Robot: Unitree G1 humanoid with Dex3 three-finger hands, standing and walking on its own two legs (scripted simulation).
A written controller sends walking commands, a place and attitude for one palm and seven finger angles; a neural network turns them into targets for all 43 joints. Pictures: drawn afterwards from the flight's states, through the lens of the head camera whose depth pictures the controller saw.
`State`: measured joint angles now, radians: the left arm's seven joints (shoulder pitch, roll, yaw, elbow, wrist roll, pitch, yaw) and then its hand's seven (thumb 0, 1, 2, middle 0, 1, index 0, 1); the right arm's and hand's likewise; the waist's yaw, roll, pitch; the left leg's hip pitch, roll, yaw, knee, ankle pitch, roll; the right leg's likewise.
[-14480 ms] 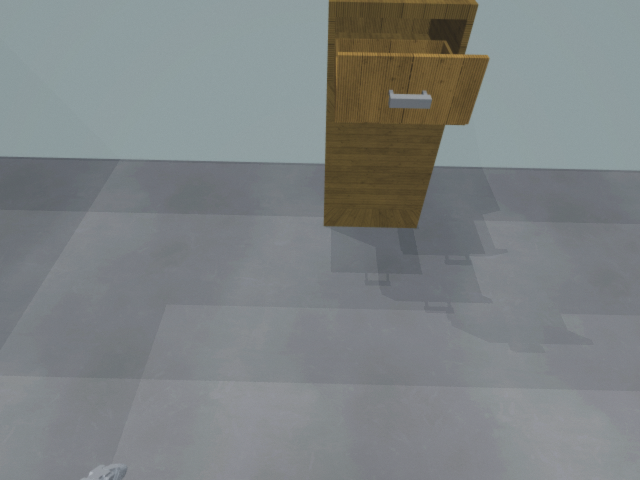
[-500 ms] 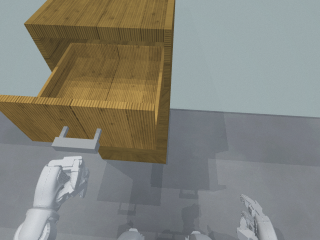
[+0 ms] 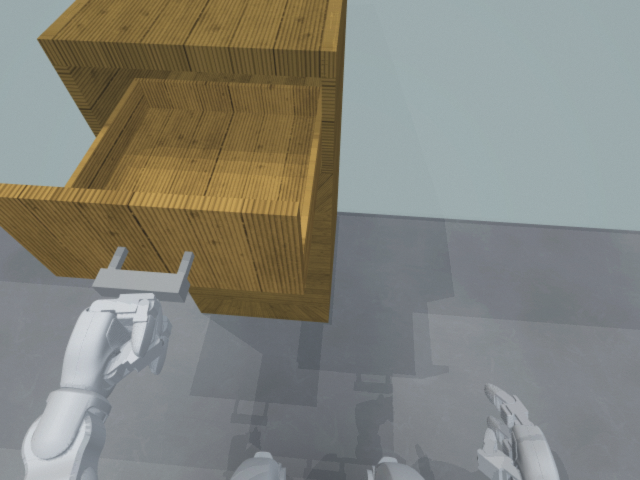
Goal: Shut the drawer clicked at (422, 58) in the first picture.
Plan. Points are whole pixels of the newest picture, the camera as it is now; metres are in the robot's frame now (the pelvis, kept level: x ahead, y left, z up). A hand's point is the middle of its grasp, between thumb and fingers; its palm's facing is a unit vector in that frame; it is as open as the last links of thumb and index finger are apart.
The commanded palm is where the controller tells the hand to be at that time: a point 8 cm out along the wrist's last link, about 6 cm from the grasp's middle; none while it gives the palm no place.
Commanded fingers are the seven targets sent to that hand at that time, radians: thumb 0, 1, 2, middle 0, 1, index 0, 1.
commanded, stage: push the drawer shut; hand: left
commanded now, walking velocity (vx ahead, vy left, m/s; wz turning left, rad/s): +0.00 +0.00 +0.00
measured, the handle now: (148, 270) +0.35 +0.23 +0.06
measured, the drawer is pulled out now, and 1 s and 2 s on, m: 0.25 0.14 0.04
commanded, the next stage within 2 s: none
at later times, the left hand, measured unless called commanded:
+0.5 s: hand (159, 319) +0.29 +0.20 +0.05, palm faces -0.07 -1.00 -0.06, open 2.7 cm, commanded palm +0.30 +0.24 +0.06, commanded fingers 0.00 0.90 0.90 -1.40 -1.60 -1.40 -1.60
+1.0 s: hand (184, 253) +0.38 +0.19 +0.06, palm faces -0.07 -1.00 -0.06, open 3.0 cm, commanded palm +0.37 +0.24 +0.06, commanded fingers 0.00 0.90 0.90 -1.40 -1.60 -1.40 -1.60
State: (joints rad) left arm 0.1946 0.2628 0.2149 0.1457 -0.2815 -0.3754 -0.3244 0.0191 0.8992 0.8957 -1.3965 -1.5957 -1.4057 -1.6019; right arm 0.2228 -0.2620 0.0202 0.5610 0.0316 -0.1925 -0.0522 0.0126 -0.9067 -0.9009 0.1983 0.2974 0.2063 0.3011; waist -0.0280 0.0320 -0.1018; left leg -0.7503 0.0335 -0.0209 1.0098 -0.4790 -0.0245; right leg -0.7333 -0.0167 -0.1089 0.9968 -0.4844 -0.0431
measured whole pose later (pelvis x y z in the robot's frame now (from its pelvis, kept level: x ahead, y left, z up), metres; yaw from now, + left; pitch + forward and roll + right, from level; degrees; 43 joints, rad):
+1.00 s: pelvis -0.02 +0.02 +0.00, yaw +0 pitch +14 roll -1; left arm -0.42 0.32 0.22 0.68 -0.19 -0.36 -0.25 -0.03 0.83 0.95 -1.39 -1.60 -1.40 -1.60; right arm 0.29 -0.27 0.03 0.63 0.03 -0.10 -0.04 0.01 -0.91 -0.90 0.20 0.30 0.21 0.30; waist -0.07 0.02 -0.08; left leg -0.82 0.02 -0.01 1.00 -0.43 0.00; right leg -0.80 -0.03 -0.09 0.98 -0.43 -0.02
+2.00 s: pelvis -0.03 +0.02 -0.02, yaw -2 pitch +21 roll -2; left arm -0.90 0.49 0.36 1.15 -0.11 -0.41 -0.27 -0.01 0.75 0.92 -1.40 -1.60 -1.40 -1.60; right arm 0.36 -0.27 0.04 0.67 0.00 -0.02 -0.02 0.01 -0.91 -0.90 0.20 0.30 0.21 0.30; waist -0.15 0.02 -0.09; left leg -1.01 0.04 -0.01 1.10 -0.45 0.00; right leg -0.98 -0.01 -0.09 1.04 -0.43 -0.02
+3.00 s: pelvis -0.04 +0.04 -0.03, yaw -2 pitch +26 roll -5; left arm -1.20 0.64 0.31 1.32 -0.03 -0.32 -0.22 -0.01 0.53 0.91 -1.39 -1.60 -1.40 -1.60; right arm 0.41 -0.28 0.09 0.68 -0.05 -0.05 -0.01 0.00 -0.91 -0.90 0.20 0.30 0.21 0.30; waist -0.24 0.03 -0.08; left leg -1.18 0.03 -0.05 1.16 -0.44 0.02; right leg -1.11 -0.01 -0.13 1.05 -0.40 -0.01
